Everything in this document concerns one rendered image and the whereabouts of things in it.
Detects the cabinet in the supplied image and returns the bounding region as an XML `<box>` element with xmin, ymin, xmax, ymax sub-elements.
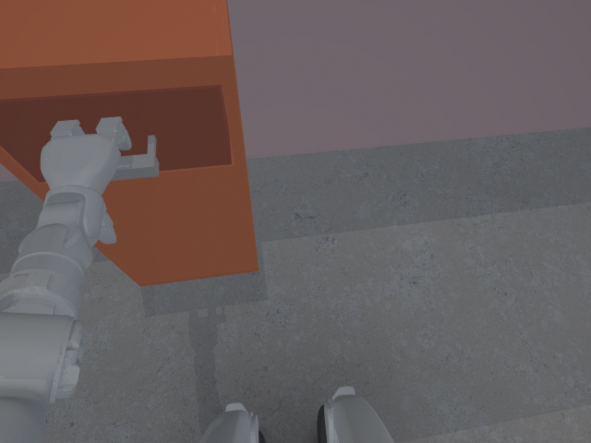
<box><xmin>0</xmin><ymin>0</ymin><xmax>259</xmax><ymax>287</ymax></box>

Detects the drawer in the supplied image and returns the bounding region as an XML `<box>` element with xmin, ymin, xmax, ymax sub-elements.
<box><xmin>0</xmin><ymin>85</ymin><xmax>232</xmax><ymax>183</ymax></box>

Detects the robot right thigh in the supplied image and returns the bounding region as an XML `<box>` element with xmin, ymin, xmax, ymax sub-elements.
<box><xmin>324</xmin><ymin>395</ymin><xmax>394</xmax><ymax>443</ymax></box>

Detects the robot left shin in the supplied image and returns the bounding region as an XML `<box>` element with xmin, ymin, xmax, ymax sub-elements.
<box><xmin>225</xmin><ymin>402</ymin><xmax>248</xmax><ymax>414</ymax></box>

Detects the handle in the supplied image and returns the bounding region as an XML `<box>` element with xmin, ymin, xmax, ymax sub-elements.
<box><xmin>111</xmin><ymin>135</ymin><xmax>159</xmax><ymax>181</ymax></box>

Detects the left robot hand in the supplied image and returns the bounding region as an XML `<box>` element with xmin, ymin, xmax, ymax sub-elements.
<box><xmin>41</xmin><ymin>116</ymin><xmax>132</xmax><ymax>245</ymax></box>

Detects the left robot forearm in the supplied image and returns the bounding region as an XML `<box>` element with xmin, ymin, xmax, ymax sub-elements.
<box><xmin>0</xmin><ymin>186</ymin><xmax>104</xmax><ymax>320</ymax></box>

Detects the robot left upper arm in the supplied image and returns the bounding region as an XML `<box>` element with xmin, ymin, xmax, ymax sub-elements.
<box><xmin>0</xmin><ymin>312</ymin><xmax>85</xmax><ymax>443</ymax></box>

